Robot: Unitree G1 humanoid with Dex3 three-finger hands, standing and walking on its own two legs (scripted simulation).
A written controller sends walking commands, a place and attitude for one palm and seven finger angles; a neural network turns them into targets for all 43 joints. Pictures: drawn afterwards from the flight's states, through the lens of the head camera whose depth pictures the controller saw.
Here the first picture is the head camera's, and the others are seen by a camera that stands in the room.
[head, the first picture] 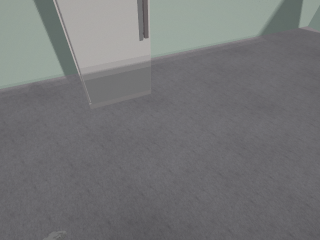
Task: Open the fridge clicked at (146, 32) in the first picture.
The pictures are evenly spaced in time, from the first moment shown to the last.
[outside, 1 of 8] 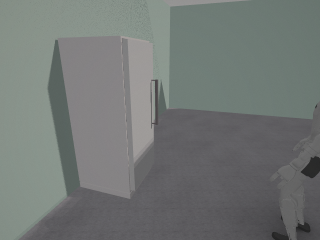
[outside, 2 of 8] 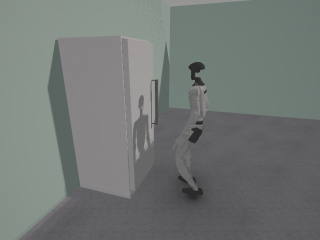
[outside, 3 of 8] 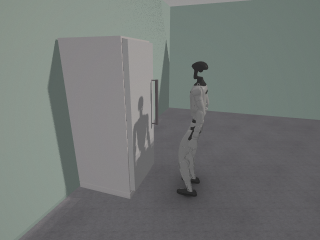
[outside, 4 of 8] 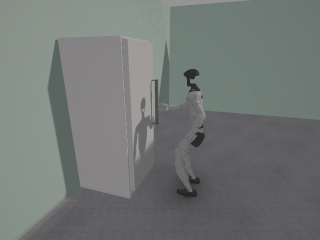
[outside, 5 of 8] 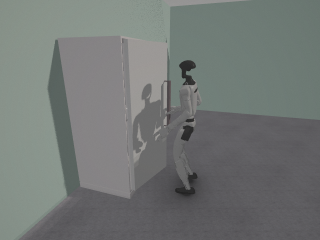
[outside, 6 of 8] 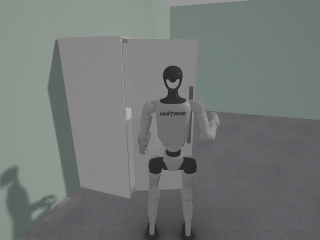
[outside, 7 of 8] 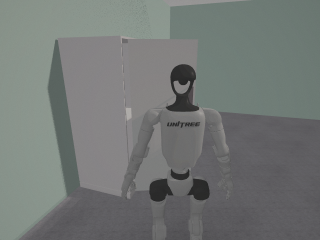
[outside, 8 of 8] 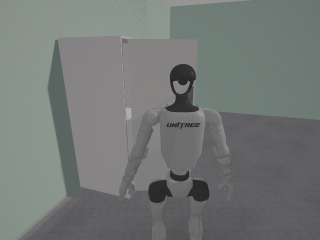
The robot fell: no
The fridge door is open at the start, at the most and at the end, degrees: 0 75 68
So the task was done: yes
